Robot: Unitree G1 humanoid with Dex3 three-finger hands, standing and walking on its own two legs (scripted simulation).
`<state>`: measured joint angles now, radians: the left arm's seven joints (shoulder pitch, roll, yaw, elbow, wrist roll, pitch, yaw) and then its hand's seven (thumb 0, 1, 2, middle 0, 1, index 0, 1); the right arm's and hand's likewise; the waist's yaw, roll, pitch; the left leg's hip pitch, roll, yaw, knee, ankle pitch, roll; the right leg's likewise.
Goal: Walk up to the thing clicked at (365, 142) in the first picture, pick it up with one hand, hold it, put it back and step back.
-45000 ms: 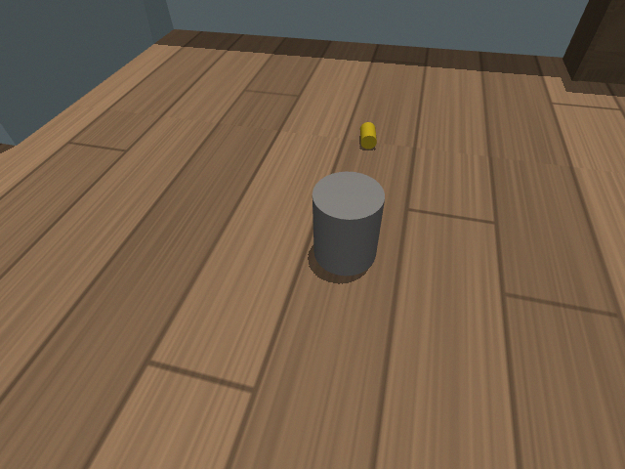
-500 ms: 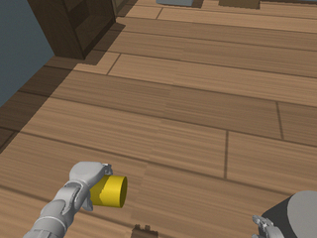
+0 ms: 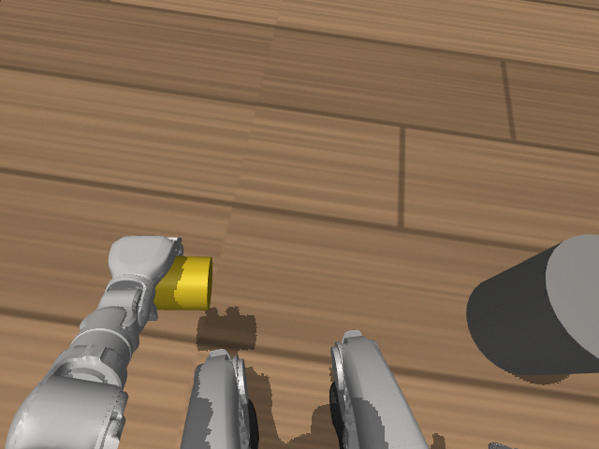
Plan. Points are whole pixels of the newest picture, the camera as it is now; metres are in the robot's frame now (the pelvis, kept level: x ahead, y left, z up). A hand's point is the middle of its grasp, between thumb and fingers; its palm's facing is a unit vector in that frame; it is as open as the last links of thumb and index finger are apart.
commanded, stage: crouch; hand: left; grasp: from above
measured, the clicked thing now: (166, 282) +0.39 +0.19 -0.17
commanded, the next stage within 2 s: lower in 1.12 s
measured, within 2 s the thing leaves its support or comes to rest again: neither
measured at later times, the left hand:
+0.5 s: hand (180, 281) +0.43 +0.19 -0.30, palm faces -0.45 +0.04 -0.89, open 11.2 cm
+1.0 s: hand (189, 287) +0.44 +0.19 -0.37, palm faces -0.47 +0.04 -0.88, open 11.1 cm
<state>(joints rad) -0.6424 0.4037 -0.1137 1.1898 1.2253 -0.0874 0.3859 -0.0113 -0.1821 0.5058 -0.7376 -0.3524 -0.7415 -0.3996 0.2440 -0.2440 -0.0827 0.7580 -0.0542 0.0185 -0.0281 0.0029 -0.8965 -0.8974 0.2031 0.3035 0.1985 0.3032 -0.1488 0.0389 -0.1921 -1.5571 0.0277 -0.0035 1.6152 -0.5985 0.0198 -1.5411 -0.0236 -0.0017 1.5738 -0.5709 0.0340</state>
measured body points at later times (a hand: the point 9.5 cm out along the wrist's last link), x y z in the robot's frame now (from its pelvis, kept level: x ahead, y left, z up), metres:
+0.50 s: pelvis -0.01 -0.01 -0.13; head +0.21 +0.02 +0.26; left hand +0.45 +0.19 -0.25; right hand +0.05 -0.29 -0.25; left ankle +0.06 +0.11 -0.53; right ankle +0.07 -0.14 -0.53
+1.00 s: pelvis -0.02 -0.01 -0.19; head +0.22 +0.02 +0.19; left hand +0.46 +0.19 -0.32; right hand +0.00 -0.29 -0.30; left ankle +0.06 +0.11 -0.53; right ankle +0.07 -0.14 -0.53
